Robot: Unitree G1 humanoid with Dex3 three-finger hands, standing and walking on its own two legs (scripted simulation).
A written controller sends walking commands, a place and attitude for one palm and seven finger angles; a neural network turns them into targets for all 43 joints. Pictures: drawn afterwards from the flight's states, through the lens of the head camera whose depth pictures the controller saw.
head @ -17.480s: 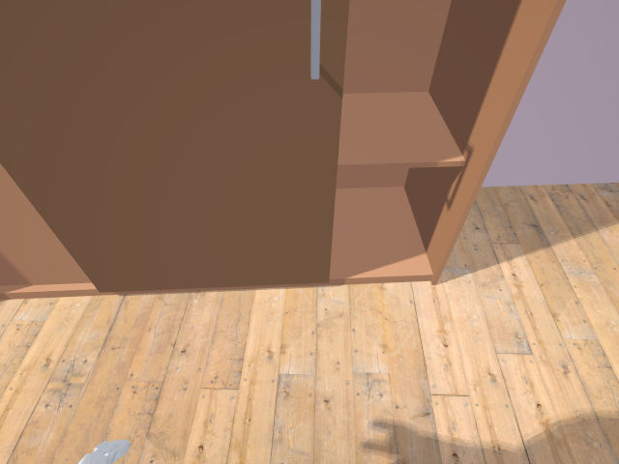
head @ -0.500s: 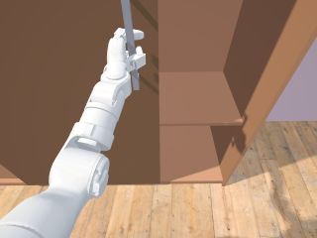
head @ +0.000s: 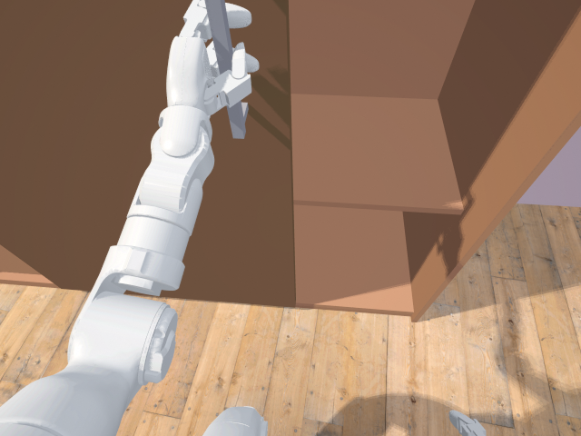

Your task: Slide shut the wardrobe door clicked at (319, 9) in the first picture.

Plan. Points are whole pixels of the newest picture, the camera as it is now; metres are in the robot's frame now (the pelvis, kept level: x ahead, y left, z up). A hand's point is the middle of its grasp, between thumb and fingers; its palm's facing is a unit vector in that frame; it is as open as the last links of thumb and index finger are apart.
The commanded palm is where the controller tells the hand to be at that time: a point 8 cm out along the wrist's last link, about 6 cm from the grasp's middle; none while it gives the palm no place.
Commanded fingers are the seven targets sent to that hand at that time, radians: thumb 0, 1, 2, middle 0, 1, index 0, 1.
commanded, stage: step sideways, sliding the door along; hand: left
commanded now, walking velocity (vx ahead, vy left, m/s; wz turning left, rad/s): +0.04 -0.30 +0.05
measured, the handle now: (228, 46) +0.51 +0.13 +0.24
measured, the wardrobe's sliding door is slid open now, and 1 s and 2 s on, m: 0.41 0.35 0.31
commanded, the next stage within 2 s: stop walking and hold the door there in 1.98 s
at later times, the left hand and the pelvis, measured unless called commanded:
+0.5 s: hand (257, 76) +0.47 +0.09 +0.22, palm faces +0.36 -0.93 -0.05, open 6.0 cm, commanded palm +0.44 +0.06 +0.23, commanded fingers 0.00 0.90 0.90 -0.45 -1.40 -0.45 -1.40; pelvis +0.07 -0.13 +0.00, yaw +11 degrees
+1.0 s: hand (297, 84) +0.46 +0.04 +0.22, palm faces +0.18 -0.98 -0.01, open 6.6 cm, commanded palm +0.44 +0.02 +0.22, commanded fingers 0.00 0.90 0.90 -0.45 -1.40 -0.45 -1.40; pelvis +0.12 -0.08 +0.00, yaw +8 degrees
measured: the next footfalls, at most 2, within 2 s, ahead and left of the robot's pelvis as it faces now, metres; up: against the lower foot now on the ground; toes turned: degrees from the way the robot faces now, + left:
right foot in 0.28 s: +0.15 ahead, -0.22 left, +0.00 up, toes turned +4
right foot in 1.62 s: +0.25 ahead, -0.15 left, +0.00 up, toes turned +2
